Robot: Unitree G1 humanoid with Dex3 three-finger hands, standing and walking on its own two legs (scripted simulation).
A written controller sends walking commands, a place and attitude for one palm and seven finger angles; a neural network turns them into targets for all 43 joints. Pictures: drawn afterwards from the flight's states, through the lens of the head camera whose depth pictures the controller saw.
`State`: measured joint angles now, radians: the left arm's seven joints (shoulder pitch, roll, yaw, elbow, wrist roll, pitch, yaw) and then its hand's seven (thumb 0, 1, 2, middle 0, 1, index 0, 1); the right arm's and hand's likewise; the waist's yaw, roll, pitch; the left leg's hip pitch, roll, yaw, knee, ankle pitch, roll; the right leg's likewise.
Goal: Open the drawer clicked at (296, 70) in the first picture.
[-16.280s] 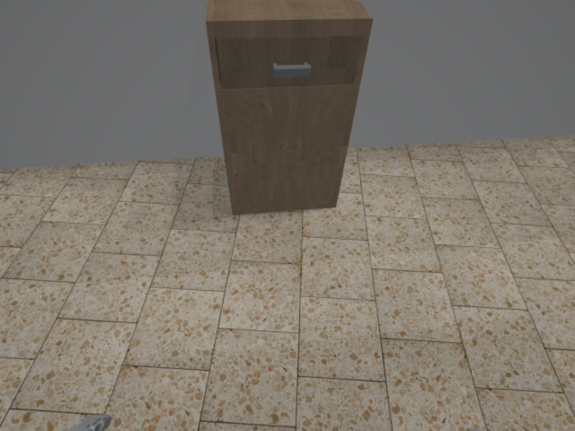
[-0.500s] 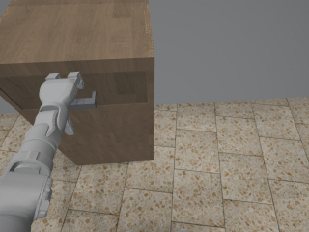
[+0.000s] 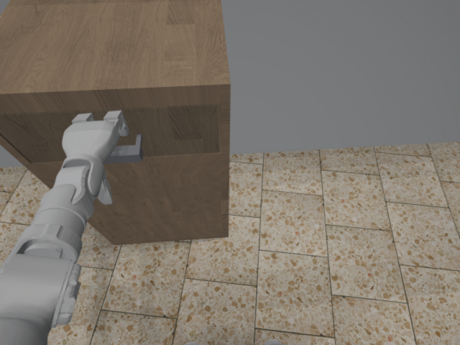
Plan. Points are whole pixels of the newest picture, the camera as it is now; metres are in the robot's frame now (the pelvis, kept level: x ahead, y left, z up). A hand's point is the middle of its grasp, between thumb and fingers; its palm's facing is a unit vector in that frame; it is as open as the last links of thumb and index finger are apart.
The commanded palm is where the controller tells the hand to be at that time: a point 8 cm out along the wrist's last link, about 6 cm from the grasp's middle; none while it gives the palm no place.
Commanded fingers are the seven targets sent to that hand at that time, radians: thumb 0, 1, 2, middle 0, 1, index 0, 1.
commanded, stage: lower the fingers behind the handle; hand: left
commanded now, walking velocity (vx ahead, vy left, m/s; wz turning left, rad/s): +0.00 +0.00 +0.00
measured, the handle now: (114, 147) +0.51 +0.24 -0.02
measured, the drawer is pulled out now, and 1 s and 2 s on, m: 0.00 0.00 0.00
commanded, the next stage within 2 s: close the thumb around the handle in 1.40 s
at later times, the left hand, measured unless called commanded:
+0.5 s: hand (112, 168) +0.45 +0.23 -0.02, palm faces -0.08 -0.04 -1.00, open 13.8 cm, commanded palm +0.44 +0.23 +0.04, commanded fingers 0.00 -0.50 0.30 -0.30 -1.20 -0.30 -1.20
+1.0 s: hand (112, 174) +0.45 +0.24 -0.03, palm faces -0.06 -0.03 -1.00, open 13.9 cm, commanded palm +0.43 +0.23 +0.01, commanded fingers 0.00 -0.50 0.30 -0.30 -1.20 -0.30 -1.20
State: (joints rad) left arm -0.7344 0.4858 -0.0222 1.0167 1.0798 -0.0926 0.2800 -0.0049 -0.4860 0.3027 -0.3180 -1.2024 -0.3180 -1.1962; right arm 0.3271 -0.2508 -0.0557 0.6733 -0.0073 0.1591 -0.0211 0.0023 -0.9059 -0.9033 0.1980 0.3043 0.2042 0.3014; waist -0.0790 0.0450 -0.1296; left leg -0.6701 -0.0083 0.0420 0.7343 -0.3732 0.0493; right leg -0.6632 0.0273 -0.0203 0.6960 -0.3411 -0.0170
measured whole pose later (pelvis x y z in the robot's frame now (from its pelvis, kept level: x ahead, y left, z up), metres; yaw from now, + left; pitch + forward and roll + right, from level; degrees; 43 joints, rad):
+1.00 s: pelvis -0.02 +0.00 -0.03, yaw -1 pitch +23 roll -2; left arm -0.75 0.49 0.00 1.07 1.12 -0.10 0.40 -0.01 -0.49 0.30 -0.26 -1.19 -0.31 -1.19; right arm 0.33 -0.25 -0.05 0.70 -0.03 0.14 -0.01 0.00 -0.91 -0.90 0.20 0.30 0.20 0.30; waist -0.10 0.04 -0.17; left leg -0.90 0.00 0.04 0.94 -0.44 0.05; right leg -0.89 0.03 -0.03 0.88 -0.40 -0.01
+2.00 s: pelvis -0.01 +0.00 -0.03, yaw -1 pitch +23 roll -2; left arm -0.73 0.49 0.00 1.04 1.11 -0.08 0.38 0.00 0.43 0.70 -0.31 -1.27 -0.36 -1.27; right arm 0.33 -0.25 -0.05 0.69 -0.03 0.14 -0.01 0.00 -0.91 -0.90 0.20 0.30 0.20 0.30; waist -0.10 0.05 -0.17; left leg -0.91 0.01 0.03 0.95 -0.45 0.05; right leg -0.89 0.04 -0.03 0.89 -0.40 -0.01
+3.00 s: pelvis +0.00 +0.01 -0.02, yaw -1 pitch +18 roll -2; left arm -0.38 0.39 -0.04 0.73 1.10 -0.06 0.44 0.00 0.66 0.80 -0.26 -1.35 -0.33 -1.30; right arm 0.25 -0.24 -0.06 0.65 -0.01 0.17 -0.01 0.00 -0.91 -0.90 0.20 0.30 0.20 0.30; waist -0.03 0.05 -0.17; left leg -0.76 0.00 0.05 0.88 -0.44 0.06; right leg -0.75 0.03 -0.01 0.83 -0.40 -0.01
